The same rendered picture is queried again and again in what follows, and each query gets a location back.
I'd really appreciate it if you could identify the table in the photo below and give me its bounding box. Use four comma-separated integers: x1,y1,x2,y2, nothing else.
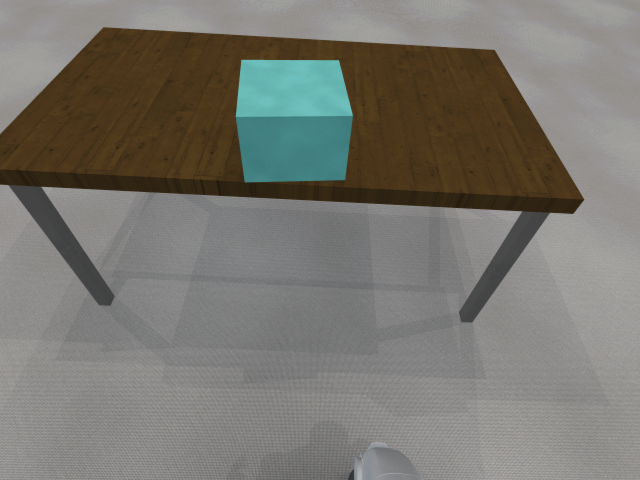
0,27,584,322

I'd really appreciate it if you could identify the right robot thigh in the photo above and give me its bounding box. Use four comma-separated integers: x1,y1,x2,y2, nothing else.
354,447,424,480

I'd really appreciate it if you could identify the carton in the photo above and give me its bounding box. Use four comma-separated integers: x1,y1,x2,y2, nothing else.
236,60,353,182

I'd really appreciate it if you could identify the robot right shin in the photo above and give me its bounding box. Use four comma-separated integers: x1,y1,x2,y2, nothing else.
366,442,388,451

